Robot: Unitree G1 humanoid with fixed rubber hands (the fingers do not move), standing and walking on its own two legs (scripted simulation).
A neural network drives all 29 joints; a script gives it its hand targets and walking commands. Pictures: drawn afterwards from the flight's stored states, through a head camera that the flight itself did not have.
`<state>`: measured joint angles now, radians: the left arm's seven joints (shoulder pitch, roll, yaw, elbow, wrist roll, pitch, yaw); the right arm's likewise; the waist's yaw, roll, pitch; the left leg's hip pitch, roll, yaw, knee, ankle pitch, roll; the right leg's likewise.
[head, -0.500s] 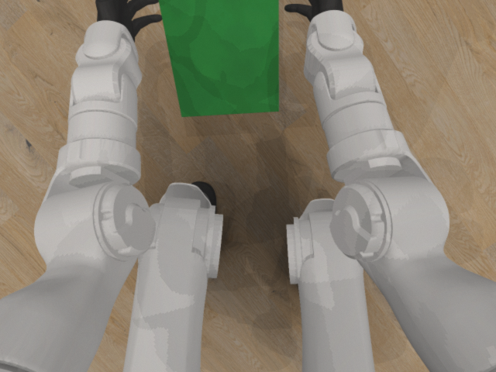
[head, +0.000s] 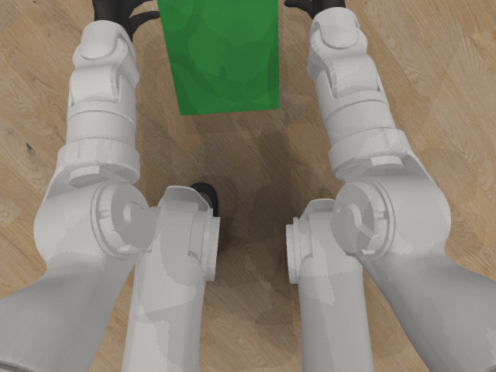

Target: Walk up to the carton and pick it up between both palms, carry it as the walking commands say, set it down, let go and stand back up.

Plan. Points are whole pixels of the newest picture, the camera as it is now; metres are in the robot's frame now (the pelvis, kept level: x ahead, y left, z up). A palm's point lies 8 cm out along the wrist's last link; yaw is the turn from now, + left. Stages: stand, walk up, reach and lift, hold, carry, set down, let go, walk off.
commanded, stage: set down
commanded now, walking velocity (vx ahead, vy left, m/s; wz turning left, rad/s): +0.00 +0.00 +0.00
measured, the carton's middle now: (224, 19) +0.55 +0.10 -0.27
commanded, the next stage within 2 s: none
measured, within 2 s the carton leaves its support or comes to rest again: rests again in 1.14 s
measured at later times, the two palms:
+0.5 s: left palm (118, 17) +0.52 +0.22 -0.17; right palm (326, 4) +0.55 -0.04 -0.18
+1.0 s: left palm (123, 19) +0.52 +0.21 -0.19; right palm (325, 21) +0.54 -0.04 -0.20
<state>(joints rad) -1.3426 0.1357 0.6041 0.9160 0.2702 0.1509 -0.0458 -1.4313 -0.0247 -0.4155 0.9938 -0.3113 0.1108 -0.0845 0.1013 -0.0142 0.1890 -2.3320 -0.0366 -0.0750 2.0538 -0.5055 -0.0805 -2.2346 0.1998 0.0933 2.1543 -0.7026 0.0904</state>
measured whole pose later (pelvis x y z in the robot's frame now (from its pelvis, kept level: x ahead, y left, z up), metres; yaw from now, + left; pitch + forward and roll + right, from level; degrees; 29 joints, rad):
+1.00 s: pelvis +0.01 +0.00 +0.00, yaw -1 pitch +45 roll +0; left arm -1.37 0.18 0.60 1.03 0.22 0.03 -0.02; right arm -1.41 -0.06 -0.35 1.04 -0.28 0.04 -0.05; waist 0.09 0.00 0.22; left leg -2.33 -0.03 -0.07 2.08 -0.54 -0.07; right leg -2.22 0.19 0.09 2.17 -0.74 0.10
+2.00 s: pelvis -0.02 +0.01 +0.05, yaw +0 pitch +42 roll -1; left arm -1.25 0.25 0.31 0.95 -0.06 0.09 0.11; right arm -1.35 -0.24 -0.15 1.00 0.02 0.14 -0.14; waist 0.09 -0.03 0.14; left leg -2.18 -0.05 -0.07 1.90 -0.45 -0.06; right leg -2.08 0.09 0.05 1.99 -0.64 0.06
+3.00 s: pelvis +0.03 +0.02 +0.28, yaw +0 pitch +43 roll -1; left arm -0.98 0.11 0.45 0.79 0.15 0.10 0.01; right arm -1.05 -0.09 -0.31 0.85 -0.18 0.13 -0.09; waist 0.08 -0.03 -0.05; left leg -1.49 -0.01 -0.06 0.98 -0.23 -0.02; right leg -1.42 0.05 0.08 1.03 -0.36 0.04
